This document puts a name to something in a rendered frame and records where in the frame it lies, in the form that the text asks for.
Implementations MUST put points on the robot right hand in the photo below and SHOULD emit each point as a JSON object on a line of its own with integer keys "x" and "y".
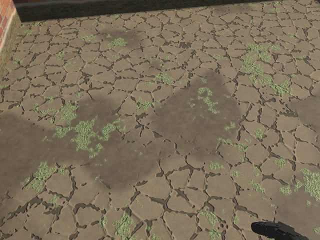
{"x": 277, "y": 231}

